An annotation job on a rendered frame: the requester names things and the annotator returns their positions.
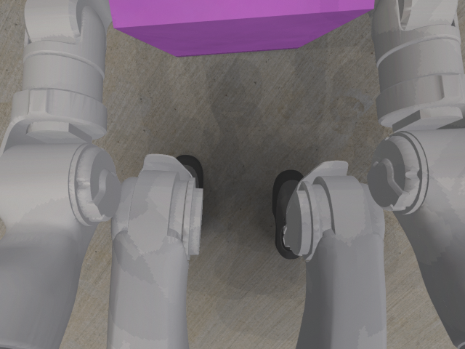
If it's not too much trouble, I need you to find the robot right forearm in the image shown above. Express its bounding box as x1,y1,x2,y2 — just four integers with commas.
368,0,465,133

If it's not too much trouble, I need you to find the robot right thigh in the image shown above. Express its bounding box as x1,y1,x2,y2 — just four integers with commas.
289,176,387,349

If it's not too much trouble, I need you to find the left robot upper arm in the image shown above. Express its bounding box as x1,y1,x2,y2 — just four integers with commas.
0,143,121,349

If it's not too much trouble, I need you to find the robot right foot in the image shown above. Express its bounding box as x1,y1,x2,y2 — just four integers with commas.
272,170,303,259

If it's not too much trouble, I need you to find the right robot upper arm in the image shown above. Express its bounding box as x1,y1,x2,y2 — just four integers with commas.
367,128,465,349

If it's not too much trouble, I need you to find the carton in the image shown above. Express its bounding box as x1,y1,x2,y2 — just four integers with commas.
109,0,375,57

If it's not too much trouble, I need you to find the robot left forearm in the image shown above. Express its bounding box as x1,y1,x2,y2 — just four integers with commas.
0,0,112,157

